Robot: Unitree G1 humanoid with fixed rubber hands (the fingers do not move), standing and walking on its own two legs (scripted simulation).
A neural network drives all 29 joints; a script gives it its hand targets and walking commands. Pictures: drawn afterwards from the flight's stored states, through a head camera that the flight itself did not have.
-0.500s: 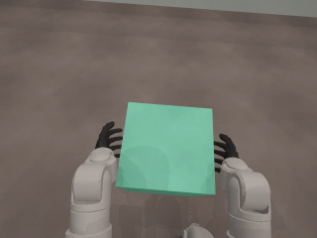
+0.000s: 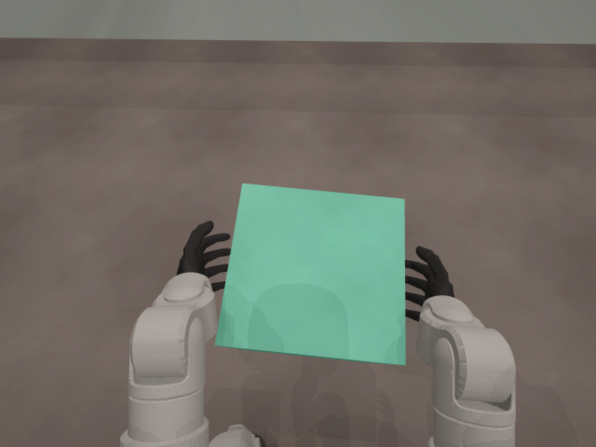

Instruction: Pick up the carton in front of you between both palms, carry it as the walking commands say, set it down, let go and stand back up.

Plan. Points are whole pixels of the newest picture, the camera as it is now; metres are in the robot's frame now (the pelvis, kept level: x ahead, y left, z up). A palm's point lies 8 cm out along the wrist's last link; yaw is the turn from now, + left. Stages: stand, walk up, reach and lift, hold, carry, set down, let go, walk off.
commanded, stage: carry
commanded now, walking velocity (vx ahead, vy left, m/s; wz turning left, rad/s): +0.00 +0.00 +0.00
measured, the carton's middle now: (311, 286) +0.35 +0.00 -0.01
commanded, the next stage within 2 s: none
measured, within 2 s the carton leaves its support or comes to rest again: neither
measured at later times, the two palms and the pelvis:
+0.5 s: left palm (210, 148) +0.54 +0.17 +0.10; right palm (384, 166) +0.52 -0.12 +0.08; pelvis +0.24 +0.03 -0.01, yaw +0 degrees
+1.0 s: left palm (214, 136) +0.65 +0.19 +0.04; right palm (362, 146) +0.64 -0.10 +0.03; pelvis +0.34 +0.04 +0.01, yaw +1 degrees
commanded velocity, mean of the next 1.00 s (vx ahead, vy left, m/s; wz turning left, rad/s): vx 0.00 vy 0.00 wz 0.00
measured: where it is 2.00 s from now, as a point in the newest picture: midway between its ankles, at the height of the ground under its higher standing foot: (304, 393)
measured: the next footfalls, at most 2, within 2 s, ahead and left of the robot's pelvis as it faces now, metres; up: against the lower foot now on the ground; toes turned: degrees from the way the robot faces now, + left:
left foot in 0.10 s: +0.25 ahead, +0.13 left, +0.00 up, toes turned +12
right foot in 0.32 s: +0.23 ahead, -0.09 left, +0.02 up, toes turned -9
